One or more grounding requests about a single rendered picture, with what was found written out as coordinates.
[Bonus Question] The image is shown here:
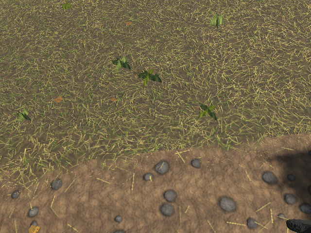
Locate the robot right hand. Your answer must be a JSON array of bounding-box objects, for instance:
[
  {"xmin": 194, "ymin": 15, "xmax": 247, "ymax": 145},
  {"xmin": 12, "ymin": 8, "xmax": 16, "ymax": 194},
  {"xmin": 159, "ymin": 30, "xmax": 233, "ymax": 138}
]
[{"xmin": 286, "ymin": 219, "xmax": 311, "ymax": 233}]

